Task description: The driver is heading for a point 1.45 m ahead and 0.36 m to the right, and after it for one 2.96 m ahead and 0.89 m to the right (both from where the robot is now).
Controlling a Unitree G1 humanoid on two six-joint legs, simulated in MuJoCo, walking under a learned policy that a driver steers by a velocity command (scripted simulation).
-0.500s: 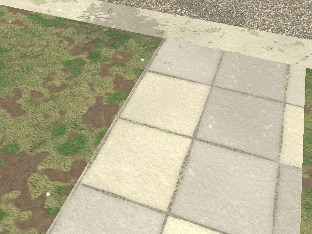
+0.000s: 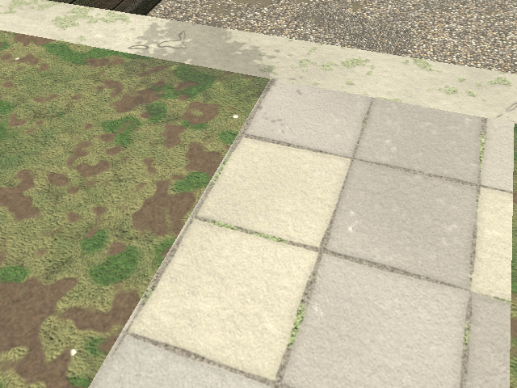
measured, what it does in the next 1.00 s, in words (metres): walks ahead: left foot, then right foot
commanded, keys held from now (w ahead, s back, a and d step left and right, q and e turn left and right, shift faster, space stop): w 0.54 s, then no key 0.46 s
